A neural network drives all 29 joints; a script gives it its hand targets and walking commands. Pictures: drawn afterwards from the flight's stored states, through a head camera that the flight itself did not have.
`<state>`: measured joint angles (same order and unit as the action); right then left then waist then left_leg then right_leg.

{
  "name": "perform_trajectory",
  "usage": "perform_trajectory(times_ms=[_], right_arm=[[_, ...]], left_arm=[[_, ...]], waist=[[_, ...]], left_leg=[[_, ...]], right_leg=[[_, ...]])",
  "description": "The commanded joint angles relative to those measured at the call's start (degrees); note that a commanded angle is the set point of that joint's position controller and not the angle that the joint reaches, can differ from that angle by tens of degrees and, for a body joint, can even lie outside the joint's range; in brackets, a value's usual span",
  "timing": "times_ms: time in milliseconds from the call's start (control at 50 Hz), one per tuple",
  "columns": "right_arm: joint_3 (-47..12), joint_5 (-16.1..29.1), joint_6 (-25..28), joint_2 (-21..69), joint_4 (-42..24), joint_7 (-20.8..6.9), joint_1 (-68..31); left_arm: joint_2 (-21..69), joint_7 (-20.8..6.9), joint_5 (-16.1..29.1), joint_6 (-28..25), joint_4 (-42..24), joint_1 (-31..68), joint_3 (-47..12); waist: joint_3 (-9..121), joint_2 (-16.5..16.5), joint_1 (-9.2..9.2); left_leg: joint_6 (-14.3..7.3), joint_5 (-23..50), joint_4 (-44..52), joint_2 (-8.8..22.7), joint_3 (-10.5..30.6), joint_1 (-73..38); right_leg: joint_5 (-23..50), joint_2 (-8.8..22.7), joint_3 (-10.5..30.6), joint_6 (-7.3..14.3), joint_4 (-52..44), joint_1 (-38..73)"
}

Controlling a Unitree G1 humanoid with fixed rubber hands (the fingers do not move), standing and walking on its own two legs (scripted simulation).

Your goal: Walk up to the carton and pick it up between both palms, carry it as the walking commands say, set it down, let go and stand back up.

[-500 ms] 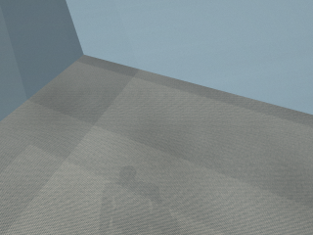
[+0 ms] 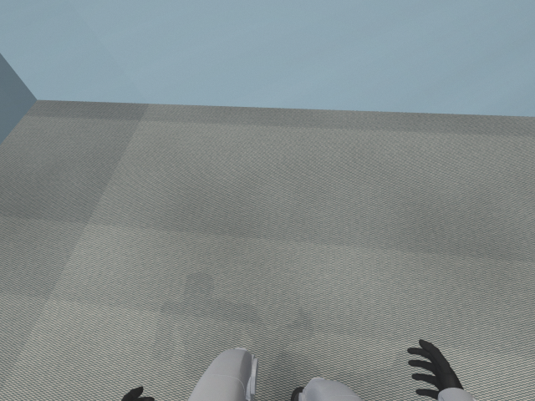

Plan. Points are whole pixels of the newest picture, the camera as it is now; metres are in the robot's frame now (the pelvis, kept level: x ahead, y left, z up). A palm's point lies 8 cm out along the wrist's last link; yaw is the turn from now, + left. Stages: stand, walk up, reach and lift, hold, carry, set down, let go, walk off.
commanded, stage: walk up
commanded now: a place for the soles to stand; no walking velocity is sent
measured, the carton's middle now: out of the picture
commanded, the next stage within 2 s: none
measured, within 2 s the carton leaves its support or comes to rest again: neither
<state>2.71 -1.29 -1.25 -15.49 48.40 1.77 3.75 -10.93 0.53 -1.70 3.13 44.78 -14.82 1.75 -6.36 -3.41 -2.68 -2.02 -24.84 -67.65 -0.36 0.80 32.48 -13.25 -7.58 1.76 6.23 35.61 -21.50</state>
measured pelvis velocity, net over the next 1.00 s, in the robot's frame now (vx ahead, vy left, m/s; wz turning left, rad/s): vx -0.13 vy -0.10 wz -0.79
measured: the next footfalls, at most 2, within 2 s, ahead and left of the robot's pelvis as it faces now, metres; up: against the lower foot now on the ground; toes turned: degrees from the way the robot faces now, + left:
left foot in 0.20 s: +0.13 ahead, +0.10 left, +0.00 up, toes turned -5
right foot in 0.52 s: -0.05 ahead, -0.25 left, +0.00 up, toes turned -22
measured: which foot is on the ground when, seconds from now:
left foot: up 0.00-0.18, down 0.20-0.52, up 0.54-0.76, down 0.78-1.00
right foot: down 0.00-0.20, up 0.22-0.50, down 0.52-0.78, up 0.80-1.00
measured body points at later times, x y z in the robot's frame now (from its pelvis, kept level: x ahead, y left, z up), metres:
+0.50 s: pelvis -0.06 -0.06 -0.02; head -0.07 -0.07 +0.43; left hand +0.13 +0.20 -0.11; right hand +0.05 -0.35 -0.11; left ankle +0.09 +0.10 -0.72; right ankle -0.09 -0.24 -0.71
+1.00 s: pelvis -0.13 -0.10 -0.01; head -0.15 -0.09 +0.44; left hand +0.17 +0.02 -0.11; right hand -0.27 -0.36 -0.13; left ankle +0.04 -0.05 -0.72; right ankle -0.17 -0.23 -0.65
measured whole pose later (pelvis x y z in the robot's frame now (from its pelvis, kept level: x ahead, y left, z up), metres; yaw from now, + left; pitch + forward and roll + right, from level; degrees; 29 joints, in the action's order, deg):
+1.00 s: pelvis -0.13 -0.10 -0.01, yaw -45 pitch -6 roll +4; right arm 3.1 -3.0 2.9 -15.1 50.4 4.0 13.7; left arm -20.9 -7.4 -2.8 7.0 44.1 -9.5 5.4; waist -4.0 4.8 0.1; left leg 0.1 -10.9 -36.4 7.8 -15.8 17.4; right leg -16.9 4.2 3.7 -5.8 74.0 -34.9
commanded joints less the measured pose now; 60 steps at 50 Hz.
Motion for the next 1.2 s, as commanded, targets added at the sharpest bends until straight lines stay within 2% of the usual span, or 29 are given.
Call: perform_trajectory(times_ms=[0, 60, 80, 120, 140, 160, 200, 240, 360, 420, 440, 460, 480, 500, 520, 620, 700, 720, 740, 780, 820, 880, 1000, 1080, 1100, 1120, 1140, 1160, 1180], right_arm=[[1.3, 0.7, 1.1, -4.4, -5.9, 0.5, 1.0], [2.2, 0.7, 1.8, -4.9, -6.7, 0.5, -1.0], [3.0, 1.2, 1.9, -6.5, -6.9, 1.2, 3.3], [5.0, 3.3, 2.4, -9.8, -5.3, 2.2, 15.7], [7.7, 2.2, 3.1, -17.0, -4.4, 3.1, 23.6], [4.6, -0.2, 1.8, -13.6, -8.1, 3.4, 4.0], [1.1, -0.1, 3.0, -6.2, -11.3, 4.4, -3.7], [3.4, -1.3, 5.6, -9.9, -13.5, 4.5, -11.9], [4.2, -3.1, 4.6, -12.2, -7.5, 2.2, 0.8], [4.2, -2.7, 2.6, -12.6, -6.3, 1.2, -0.4], [4.5, -3.0, 1.9, -14.0, -6.4, 0.9, -2.6], [3.9, -2.9, 1.0, -11.2, -7.2, 0.6, -2.0], [3.4, -2.1, 0.5, -8.6, -8.3, -0.2, 0.5], [3.3, -1.0, 0.8, -6.1, -9.8, -0.4, -2.3], [2.1, 0.7, 1.1, -7.2, -11.5, 0.5, -4.4], [1.6, 2.6, 3.8, -5.8, -8.8, 0.0, -0.2], [2.7, 0.9, 4.7, -6.7, -5.9, 0.7, 13.7], [3.4, 0.1, 4.6, -11.1, -5.6, 0.7, 15.6], [4.7, -1.3, 4.5, -16.6, -6.7, 1.5, 16.5], [4.0, -2.4, 4.3, -12.4, -5.7, 3.7, 7.0], [1.7, -1.3, 5.2, -6.4, -6.8, 2.6, 1.4], [2.0, -1.3, 6.0, -9.0, -6.2, 2.1, 0.1], [3.8, -2.3, 5.3, -13.3, -2.4, 2.6, 1.5], [5.1, -2.3, 3.1, -16.0, -0.1, 2.0, 4.1], [6.1, -3.1, 2.8, -16.9, -1.5, 1.6, -1.2], [4.0, -3.3, 1.1, -10.6, -3.7, 1.1, -0.2], [2.0, -3.3, 0.3, -6.5, -5.6, -0.4, 1.7], [2.6, -2.5, 0.4, -6.7, -7.9, -0.9, 2.7], [3.0, -1.0, 1.5, -8.3, -8.2, -2.0, -0.8]], left_arm=[[-10.5, -1.0, -0.9, -1.4, -7.9, 0.3, 3.6], [-11.6, -0.9, -0.4, -2.0, -7.9, -4.8, 4.5], [-13.3, -1.6, -0.6, -0.6, -10.4, 2.3, 3.7], [-13.1, -2.6, 0.5, 1.9, -13.8, 13.7, 3.7], [-14.0, -3.2, 1.8, 2.6, -15.2, 19.3, 4.6], [-11.0, -2.7, -2.0, 3.1, -9.6, 1.0, 4.1], [-14.8, -3.8, -3.9, 2.6, -8.0, -1.2, 5.3], [-12.3, -6.9, -1.9, 3.6, -9.4, -3.5, 3.8], [-12.7, -8.7, 0.9, 2.8, -8.9, 7.5, 2.1], [-12.9, -7.8, 2.8, 1.6, -5.3, 0.4, 1.8], [-13.4, -7.2, 2.4, 1.2, -3.9, -3.8, 1.7], [-15.7, -6.7, 2.0, 0.2, -1.8, -6.8, 1.7], [-22.1, -5.4, 1.8, -0.2, -1.3, -4.7, 3.5], [-26.0, -4.9, 0.8, -0.1, -5.1, 0.5, 4.2], [-24.9, -4.2, 0.1, -0.1, -5.6, 5.0, 4.4], [-19.2, -3.7, -0.4, -1.0, -7.2, 8.9, 3.7], [-15.3, -5.0, -1.2, -0.1, -9.1, 12.7, 3.3], [-12.7, -5.5, -0.7, 0.0, -9.2, 10.8, 3.0], [-10.4, -5.3, -1.0, 0.4, -9.6, 12.0, 3.4], [-14.2, -5.2, -1.9, 1.8, -7.7, 6.3, 4.4], [-15.1, -6.6, -1.7, 2.1, -5.4, 2.7, 5.5], [-15.0, -7.8, -0.9, 2.9, -5.9, 3.5, 5.2], [-14.2, -9.1, 0.4, 2.6, -5.8, 8.3, 3.9], [-14.5, -9.0, 1.4, 1.5, -3.3, 5.4, 2.5], [-14.7, -8.4, 2.2, 0.7, 0.1, -6.0, 3.1], [-20.5, -7.8, 0.6, -0.3, 4.1, -13.0, 3.0], [-27.5, -6.2, 1.8, -0.9, 1.7, -11.6, 4.8], [-25.9, -5.2, 2.7, -1.0, -2.5, -2.2, 4.6], [-24.8, -3.6, 2.9, -1.5, -2.2, 1.8, 5.2]], waist=[[12.0, 9.2, 1.10], [16.5, 7.5, -0.93], [14.1, 12.9, 2.33], [11.4, 16.5, 9.95], [12.7, -12.2, 16.59], [15.3, -26.1, 1.60], [10.5, -1.0, -2.88], [12.7, -5.4, -6.97], [9.1, -7.0, 0.91], [7.4, -8.4, -0.39], [8.7, -6.7, -4.86], [6.4, 10.3, -5.16], [-0.1, 26.9, -5.49], [-1.8, 29.5, -2.36], [-5.2, 21.3, -1.40], [1.5, 19.0, 2.46], [7.9, 12.2, 7.56], [10.5, -0.2, 9.50], [11.3, -8.8, 8.88], [2.0, 1.1, 1.79], [2.0, 1.2, -0.54], [3.3, -10.2, -0.29], [2.9, -9.8, 1.25], [7.6, -12.6, 0.63], [7.6, -5.8, -6.77], [7.9, 18.7, -8.64], [3.3, 35.5, -8.82], [0.6, 27.3, -3.05], [-2.4, 20.3, -2.97]], left_leg=[[-0.7, 4.1, 6.6, 1.0, 2.3, 6.5], [-0.7, 3.8, 9.9, 0.2, 3.1, 4.7], [-1.8, 4.1, 22.5, -0.3, -2.5, -5.4], [-6.4, 0.9, 49.7, -0.9, -7.3, -26.4], [-16.6, 3.9, 63.4, 15.9, 13.1, -38.3], [-16.1, 7.4, 52.3, 29.2, 26.1, -31.9], [-14.0, -8.7, 56.4, 26.6, 23.8, -14.3], [-12.0, 0.1, 50.1, 20.7, 13.8, -8.9], [-9.7, -2.7, 50.5, 22.6, 0.5, -18.0], [-8.7, -12.4, 47.6, 20.0, -7.1, -12.8], [-5.9, -14.0, 39.9, 18.6, -9.5, -9.9], [-5.0, -18.1, 26.7, 12.0, -14.2, -5.4], [-1.7, -17.9, 12.4, 1.5, -18.1, 4.2], [1.2, -16.1, 6.0, -1.0, -6.8, 8.8], [1.9, -12.4, 4.9, 2.8, -4.5, 9.0], [-0.8, -2.9, 12.3, 1.9, -4.8, -1.6], [-1.6, 13.6, 34.9, 1.5, -2.1, -34.2], [-3.8, -0.3, 45.3, 11.4, 11.9, -38.5], [-7.0, -25.5, 61.2, 29.9, 35.4, -33.0], [-12.4, -26.7, 60.7, 31.5, 28.9, -19.8], [-8.9, -14.8, 56.0, 24.6, 15.5, -17.3], [-10.8, -13.3, 57.7, 27.2, 8.1, -13.9], [-9.0, -19.1, 57.0, 29.3, -4.0, -15.2], [-8.9, -25.5, 51.4, 28.4, -12.4, -9.9], [-6.5, -28.0, 37.4, 25.4, -17.1, -0.9], [-4.6, -29.3, 13.3, 13.1, -24.1, 6.8], [-2.7, -24.5, -0.6, 4.5, -17.1, 16.4], [-0.7, -14.5, -1.9, 6.6, -4.9, 15.8], [0.2, -10.2, -0.2, 8.0, -3.6, 15.1]], right_leg=[[15.3, 14.2, 24.5, 3.9, -14.6, 17.8], [26.1, 14.7, 27.1, 2.8, -13.7, 23.5], [31.2, 12.6, 20.5, -12.9, -17.6, 16.9], [49.4, 4.1, 11.5, -30.6, -9.4, 1.0], [19.2, -9.3, 0.8, -38.1, 33.0, -17.7], [-17.7, 3.6, 9.3, -22.9, 47.3, -22.5], [-7.1, 5.2, 6.9, -13.8, 50.1, -16.6], [-7.5, 11.2, 11.2, -13.0, 49.8, -8.0], [-11.9, 14.8, 2.2, -12.5, 22.4, -7.9], [-16.0, 12.0, -6.4, -11.9, 12.5, 0.4], [-8.9, 12.9, -3.8, -10.7, 4.8, 6.6], [-12.7, 8.8, -3.6, -10.1, -5.2, 7.9], [-23.9, 19.5, 22.6, -5.7, -22.9, 4.0], [-30.6, 21.6, 39.9, 0.5, -30.0, -1.1], [-35.3, 20.8, 36.5, 3.6, -29.4, -5.2], [1.8, 17.0, 26.3, 5.3, -15.0, -0.5], [-16.9, 8.4, 19.1, -1.3, -7.4, -20.2], [-22.3, 3.2, 12.5, -4.3, 6.5, -25.5], [-20.1, 0.7, 10.1, -8.1, 28.8, -26.6], [-12.0, 11.3, 9.9, -11.5, 39.5, -23.7], [-6.0, 12.2, 8.2, -11.6, 35.3, -21.1], [-3.0, 14.3, 4.7, -12.8, 42.7, -18.8], [-7.0, 18.8, 3.2, -11.8, 25.3, -15.0], [-19.8, 14.8, -5.9, -10.6, 15.3, 1.9], [-14.9, 16.1, -2.5, -9.8, 7.3, 14.3], [-26.1, 12.4, 2.5, -8.5, -8.4, 16.4], [-45.2, 19.3, 28.8, -5.1, -26.6, 8.7], [-57.4, 22.3, 44.1, 2.0, -34.0, -1.9], [-54.7, 21.9, 41.0, 1.2, -34.9, -3.8]])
